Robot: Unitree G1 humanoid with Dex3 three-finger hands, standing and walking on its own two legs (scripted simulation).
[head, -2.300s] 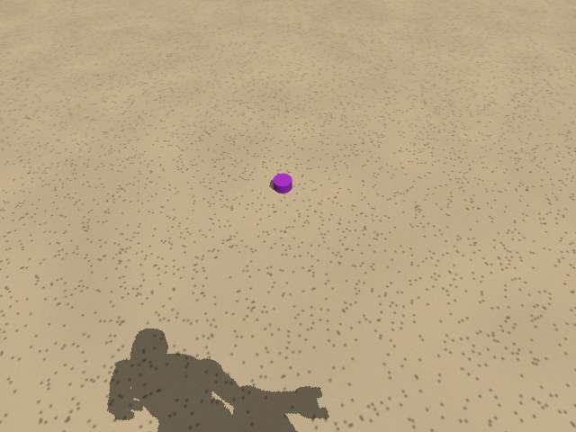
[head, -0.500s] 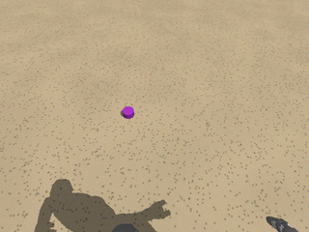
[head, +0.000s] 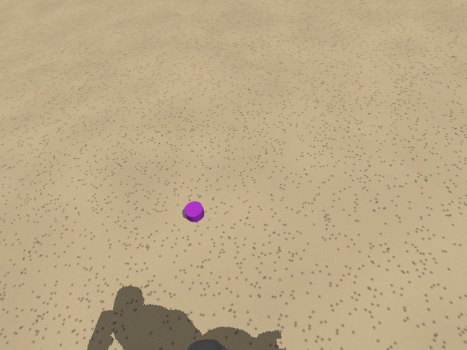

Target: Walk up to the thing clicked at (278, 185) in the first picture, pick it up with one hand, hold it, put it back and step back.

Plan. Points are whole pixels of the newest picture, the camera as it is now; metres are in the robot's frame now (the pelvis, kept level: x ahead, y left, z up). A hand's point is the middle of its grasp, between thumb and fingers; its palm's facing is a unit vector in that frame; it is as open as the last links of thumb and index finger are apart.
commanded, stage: walk up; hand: left
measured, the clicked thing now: (194, 211) +0.85 +0.31 -0.74
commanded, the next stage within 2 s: none
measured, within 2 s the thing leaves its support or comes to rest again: neither
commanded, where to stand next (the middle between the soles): +0.48 +0.07 m, yaw +1 degrees
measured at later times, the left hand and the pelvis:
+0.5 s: hand (107, 300) +0.25 +0.32 -0.14, palm faces -0.08 -0.94 -0.35, open 7.4 cm; pelvis +0.19 +0.05 +0.01, yaw +0 degrees
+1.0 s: hand (116, 247) +0.37 +0.33 -0.14, palm faces -0.01 -0.92 -0.40, open 7.4 cm; pelvis +0.35 +0.05 +0.00, yaw +1 degrees
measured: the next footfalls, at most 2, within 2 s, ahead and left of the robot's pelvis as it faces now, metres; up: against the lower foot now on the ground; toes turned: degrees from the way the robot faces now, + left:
left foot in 0.24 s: +0.24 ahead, +0.16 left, +0.00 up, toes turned +6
right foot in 0.64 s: +0.38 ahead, -0.10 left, +0.00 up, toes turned -4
